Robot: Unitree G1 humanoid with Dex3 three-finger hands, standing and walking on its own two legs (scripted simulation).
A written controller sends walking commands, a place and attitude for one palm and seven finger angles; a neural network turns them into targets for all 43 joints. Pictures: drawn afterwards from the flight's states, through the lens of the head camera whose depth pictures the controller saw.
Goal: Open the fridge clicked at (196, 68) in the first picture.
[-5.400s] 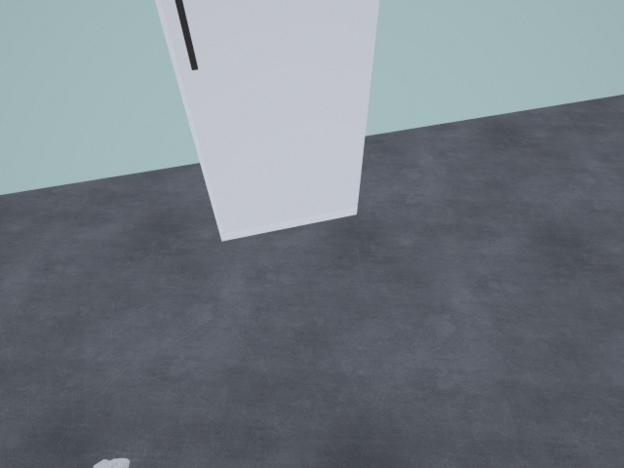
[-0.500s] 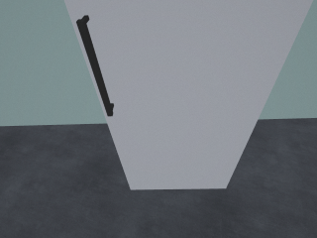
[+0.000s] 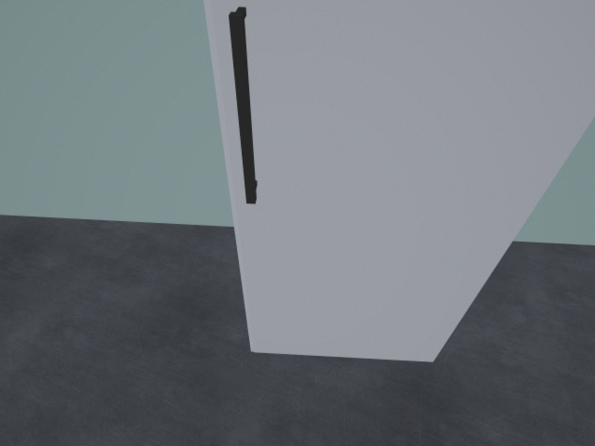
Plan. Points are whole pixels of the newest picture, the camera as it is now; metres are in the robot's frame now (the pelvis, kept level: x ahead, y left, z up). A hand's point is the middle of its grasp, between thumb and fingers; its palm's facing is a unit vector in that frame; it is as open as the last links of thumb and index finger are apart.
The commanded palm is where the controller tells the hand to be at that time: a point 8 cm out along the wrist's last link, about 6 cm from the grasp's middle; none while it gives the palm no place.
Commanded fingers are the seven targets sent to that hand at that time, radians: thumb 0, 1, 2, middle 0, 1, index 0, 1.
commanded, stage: come to a stop and stand still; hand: left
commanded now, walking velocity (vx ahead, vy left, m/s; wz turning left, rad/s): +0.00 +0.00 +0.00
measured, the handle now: (247, 119) +0.54 +0.13 +0.20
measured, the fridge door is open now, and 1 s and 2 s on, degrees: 0 0 0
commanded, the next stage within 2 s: look again from close up in 0.92 s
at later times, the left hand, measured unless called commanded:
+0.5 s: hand out of the picture -0.03 +0.20 -0.15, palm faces +0.00 -0.96 -0.27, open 7.4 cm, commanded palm none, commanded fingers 0.00 0.90 0.90 -0.20 -0.30 -0.20 -0.30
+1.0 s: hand out of the picture -0.05 +0.14 -0.16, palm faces +0.05 -0.98 -0.19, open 7.3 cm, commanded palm none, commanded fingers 0.00 0.90 0.90 -0.20 -0.30 -0.20 -0.30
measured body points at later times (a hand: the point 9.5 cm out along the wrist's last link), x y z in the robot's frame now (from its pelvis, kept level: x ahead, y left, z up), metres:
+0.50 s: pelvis -0.05 -0.01 +0.01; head -0.06 -0.01 +0.46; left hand -0.03 +0.25 -0.13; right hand -0.05 -0.28 -0.13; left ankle -0.02 +0.09 -0.73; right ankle +0.01 -0.17 -0.73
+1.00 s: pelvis -0.06 -0.03 +0.01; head -0.06 -0.02 +0.46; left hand -0.05 +0.20 -0.15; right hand -0.05 -0.26 -0.14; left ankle -0.02 +0.09 -0.73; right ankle +0.01 -0.17 -0.73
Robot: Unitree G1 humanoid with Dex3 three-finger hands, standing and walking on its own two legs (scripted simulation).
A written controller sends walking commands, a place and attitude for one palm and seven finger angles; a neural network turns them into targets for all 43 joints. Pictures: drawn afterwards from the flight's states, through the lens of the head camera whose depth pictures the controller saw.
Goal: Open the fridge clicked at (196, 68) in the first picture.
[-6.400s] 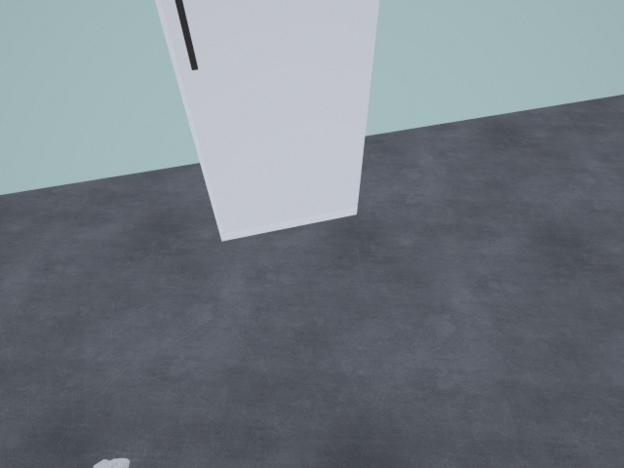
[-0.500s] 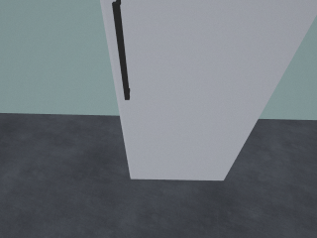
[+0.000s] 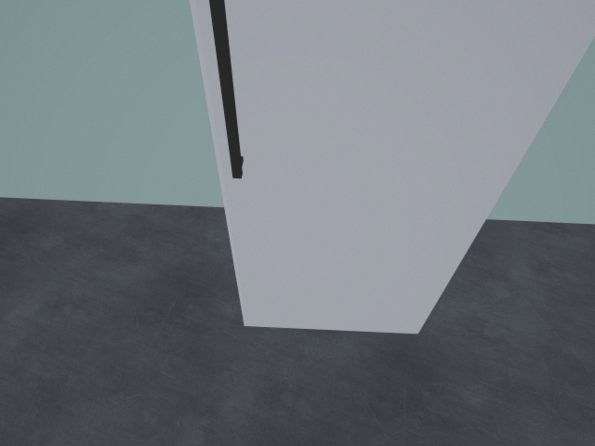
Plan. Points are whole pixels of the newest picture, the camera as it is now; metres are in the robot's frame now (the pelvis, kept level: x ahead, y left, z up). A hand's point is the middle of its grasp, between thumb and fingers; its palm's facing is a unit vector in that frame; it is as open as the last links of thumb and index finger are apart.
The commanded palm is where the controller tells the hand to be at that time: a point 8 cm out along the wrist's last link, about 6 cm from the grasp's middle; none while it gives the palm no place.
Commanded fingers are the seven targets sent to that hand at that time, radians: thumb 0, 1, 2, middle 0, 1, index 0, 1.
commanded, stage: look again from close up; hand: left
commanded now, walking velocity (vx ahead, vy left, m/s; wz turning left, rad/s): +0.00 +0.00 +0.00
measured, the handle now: (230, 96) +0.60 +0.15 +0.18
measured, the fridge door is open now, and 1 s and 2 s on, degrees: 0 0 0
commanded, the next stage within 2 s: shuffle to correct the standing spot in 0.86 s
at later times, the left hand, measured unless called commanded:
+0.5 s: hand out of the picture -0.01 +0.17 -0.17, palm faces +0.05 -0.98 -0.19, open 7.3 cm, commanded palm none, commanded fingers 0.00 0.90 0.90 -0.20 -0.30 -0.20 -0.30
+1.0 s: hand out of the picture +0.02 +0.16 -0.17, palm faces +0.05 -0.98 -0.18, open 7.3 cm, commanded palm none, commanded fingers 0.00 0.90 0.90 -0.20 -0.30 -0.20 -0.30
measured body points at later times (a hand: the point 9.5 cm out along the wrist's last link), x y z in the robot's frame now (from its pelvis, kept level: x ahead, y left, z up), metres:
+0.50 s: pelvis +0.01 +0.00 +0.00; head +0.01 -0.01 +0.45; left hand -0.01 +0.22 -0.16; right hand +0.00 -0.22 -0.16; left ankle +0.04 +0.12 -0.74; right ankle +0.06 -0.15 -0.74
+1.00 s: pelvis +0.02 +0.00 +0.00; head +0.03 +0.00 +0.45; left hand +0.02 +0.21 -0.16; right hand +0.02 -0.22 -0.16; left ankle +0.04 +0.12 -0.74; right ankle +0.06 -0.15 -0.74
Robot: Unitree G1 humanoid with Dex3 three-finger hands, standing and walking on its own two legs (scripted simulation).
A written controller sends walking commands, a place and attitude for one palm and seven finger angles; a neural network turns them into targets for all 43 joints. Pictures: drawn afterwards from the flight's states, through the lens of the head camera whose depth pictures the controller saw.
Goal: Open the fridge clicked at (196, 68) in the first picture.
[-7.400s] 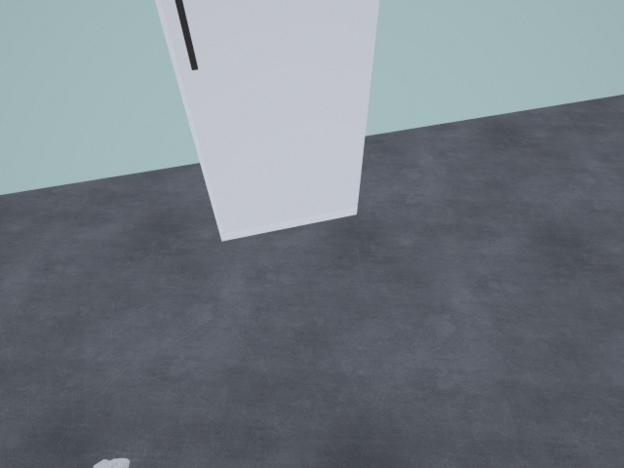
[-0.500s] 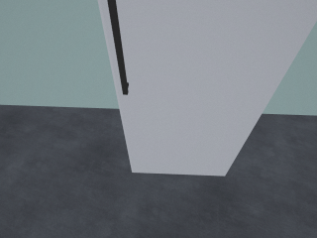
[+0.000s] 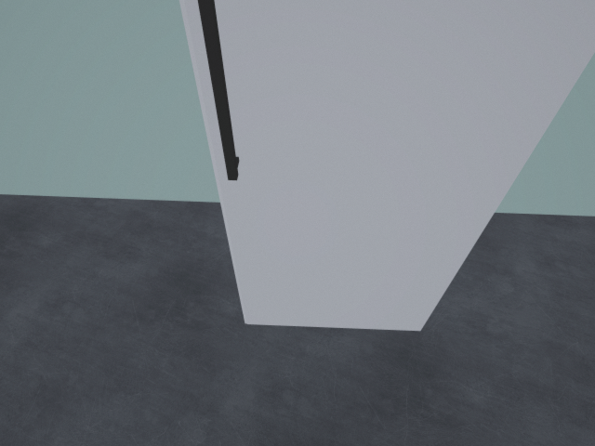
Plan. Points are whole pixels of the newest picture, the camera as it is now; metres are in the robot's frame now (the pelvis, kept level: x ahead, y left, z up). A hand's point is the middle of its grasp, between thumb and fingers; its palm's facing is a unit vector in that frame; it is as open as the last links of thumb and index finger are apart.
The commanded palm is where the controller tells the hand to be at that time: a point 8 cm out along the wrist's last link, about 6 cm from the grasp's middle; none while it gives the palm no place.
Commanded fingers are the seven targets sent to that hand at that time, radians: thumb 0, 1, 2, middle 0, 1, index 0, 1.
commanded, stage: shuffle to correct the standing spot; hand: left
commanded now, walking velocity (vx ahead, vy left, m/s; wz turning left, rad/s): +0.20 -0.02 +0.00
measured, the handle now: (223, 95) +0.58 +0.16 +0.18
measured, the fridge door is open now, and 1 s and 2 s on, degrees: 0 0 0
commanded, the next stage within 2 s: come to a stop and stand still in 0.34 s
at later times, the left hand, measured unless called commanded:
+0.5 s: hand out of the picture +0.03 +0.16 -0.19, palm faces +0.11 -0.98 -0.14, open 7.3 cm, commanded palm none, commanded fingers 0.00 0.90 0.90 -0.20 -0.30 -0.20 -0.30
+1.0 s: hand (175, 436) +0.17 +0.21 -0.19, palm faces +0.10 -0.98 -0.18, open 7.3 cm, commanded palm none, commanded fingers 0.00 0.90 0.90 -0.20 -0.30 -0.20 -0.30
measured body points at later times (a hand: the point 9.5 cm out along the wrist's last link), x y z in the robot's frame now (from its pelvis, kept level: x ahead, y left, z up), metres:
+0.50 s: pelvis +0.09 +0.01 -0.01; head +0.10 +0.02 +0.43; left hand +0.03 +0.21 -0.18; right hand +0.07 -0.21 -0.17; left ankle +0.02 +0.11 -0.74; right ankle +0.04 -0.14 -0.73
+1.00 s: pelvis +0.11 +0.03 -0.01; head +0.14 +0.05 +0.44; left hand +0.17 +0.26 -0.17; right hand +0.18 -0.21 -0.15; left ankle +0.12 +0.12 -0.74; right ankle +0.12 -0.10 -0.72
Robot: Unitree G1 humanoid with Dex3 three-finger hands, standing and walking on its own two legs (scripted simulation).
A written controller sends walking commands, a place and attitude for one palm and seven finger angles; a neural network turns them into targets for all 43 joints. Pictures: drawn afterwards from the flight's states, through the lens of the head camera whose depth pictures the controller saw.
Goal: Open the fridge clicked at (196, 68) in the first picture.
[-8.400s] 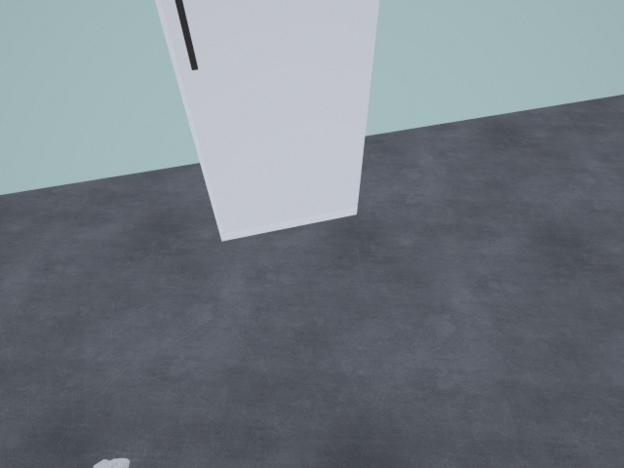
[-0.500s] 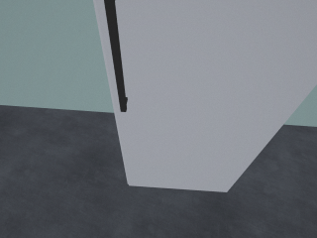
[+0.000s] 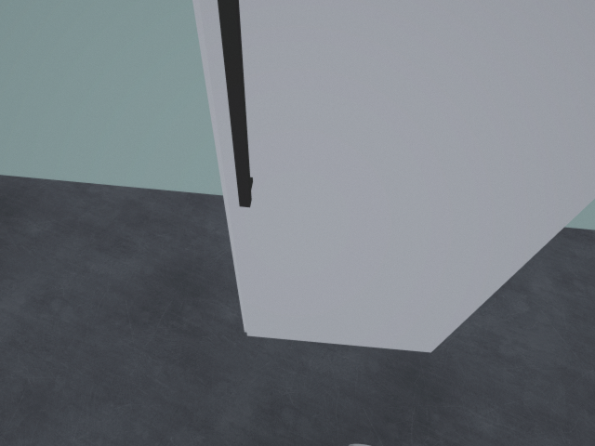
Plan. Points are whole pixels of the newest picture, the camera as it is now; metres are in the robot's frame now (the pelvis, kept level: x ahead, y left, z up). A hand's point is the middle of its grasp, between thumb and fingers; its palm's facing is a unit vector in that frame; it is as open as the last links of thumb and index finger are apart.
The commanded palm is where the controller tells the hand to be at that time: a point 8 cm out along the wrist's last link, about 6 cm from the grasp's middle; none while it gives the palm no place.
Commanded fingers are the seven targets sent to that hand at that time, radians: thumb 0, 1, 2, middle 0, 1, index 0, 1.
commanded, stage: come to a stop and stand still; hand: left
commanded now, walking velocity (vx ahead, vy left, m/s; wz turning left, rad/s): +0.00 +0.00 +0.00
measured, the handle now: (241, 113) +0.47 +0.12 +0.19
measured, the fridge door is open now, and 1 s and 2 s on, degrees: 0 0 0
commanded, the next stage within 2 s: look again from close up in 1.34 s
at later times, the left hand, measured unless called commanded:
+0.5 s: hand out of the picture -0.05 +0.15 -0.16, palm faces +0.03 -0.99 -0.16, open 7.3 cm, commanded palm none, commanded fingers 0.00 0.90 0.90 -0.20 -0.30 -0.20 -0.30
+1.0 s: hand out of the picture +0.00 +0.20 -0.17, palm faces +0.04 -0.97 -0.23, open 7.3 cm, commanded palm none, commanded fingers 0.00 0.90 0.90 -0.20 -0.30 -0.20 -0.30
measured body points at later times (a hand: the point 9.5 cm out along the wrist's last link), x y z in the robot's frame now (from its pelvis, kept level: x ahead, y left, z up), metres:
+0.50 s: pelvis -0.03 -0.01 +0.01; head -0.03 -0.01 +0.46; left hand -0.05 +0.20 -0.15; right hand -0.03 -0.24 -0.15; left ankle +0.01 +0.09 -0.73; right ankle -0.04 -0.13 -0.73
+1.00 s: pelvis -0.04 +0.01 +0.00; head -0.06 +0.01 +0.45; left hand -0.01 +0.25 -0.15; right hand -0.01 -0.23 -0.15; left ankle +0.01 +0.09 -0.73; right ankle -0.04 -0.12 -0.73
